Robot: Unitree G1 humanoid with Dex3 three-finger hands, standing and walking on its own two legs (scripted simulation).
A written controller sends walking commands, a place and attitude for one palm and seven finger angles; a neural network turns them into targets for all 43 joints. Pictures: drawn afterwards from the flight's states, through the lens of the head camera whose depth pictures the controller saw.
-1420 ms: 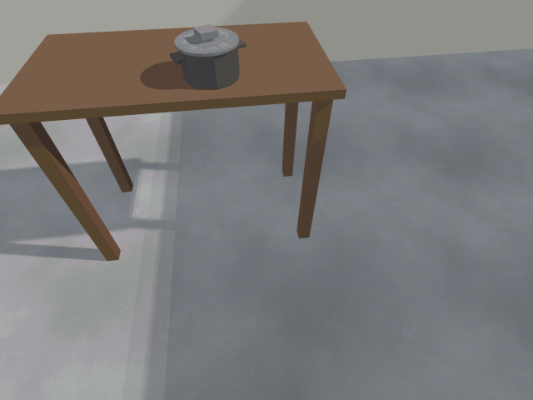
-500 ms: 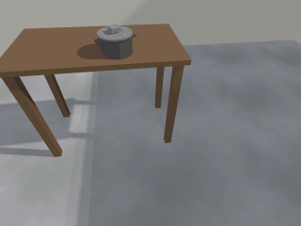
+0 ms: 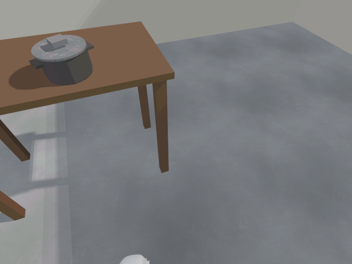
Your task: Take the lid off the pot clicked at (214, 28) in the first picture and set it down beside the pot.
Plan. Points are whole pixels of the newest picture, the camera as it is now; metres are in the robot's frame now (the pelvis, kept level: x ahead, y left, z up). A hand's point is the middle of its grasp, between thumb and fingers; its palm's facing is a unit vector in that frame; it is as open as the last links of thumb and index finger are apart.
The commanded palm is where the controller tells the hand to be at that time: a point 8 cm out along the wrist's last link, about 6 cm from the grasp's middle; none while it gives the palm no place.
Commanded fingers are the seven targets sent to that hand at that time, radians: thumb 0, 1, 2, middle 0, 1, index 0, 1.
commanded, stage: turn to face it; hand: left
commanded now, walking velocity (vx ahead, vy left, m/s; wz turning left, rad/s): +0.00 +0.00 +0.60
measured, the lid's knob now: (57, 40) +0.76 +0.44 +0.13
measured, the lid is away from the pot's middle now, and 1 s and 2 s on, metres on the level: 0.00 0.00 0.00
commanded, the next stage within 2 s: take the last steps up to it in 0.78 s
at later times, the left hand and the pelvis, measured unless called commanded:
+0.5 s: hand out of the picture +0.12 +0.26 -0.17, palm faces +0.27 -0.94 -0.21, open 7.4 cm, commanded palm none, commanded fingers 0.00 0.90 0.90 -0.20 -0.30 -0.20 -0.30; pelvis +0.10 +0.06 +0.00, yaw +12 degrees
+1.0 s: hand out of the picture +0.12 +0.19 -0.15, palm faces +0.41 -0.88 -0.24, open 7.4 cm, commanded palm none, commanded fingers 0.00 0.90 0.90 -0.20 -0.30 -0.20 -0.30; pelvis +0.13 -0.01 +0.01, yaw +23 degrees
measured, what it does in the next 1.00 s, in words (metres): walks ahead, turning left: left foot, then right foot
